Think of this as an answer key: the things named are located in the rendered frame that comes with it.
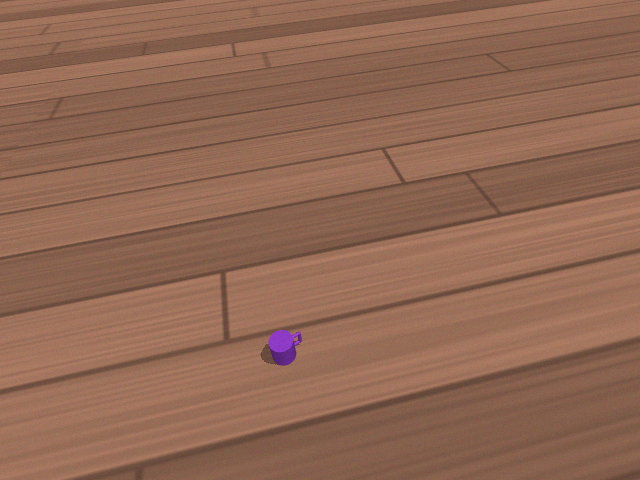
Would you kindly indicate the mug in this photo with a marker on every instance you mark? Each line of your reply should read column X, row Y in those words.
column 282, row 346

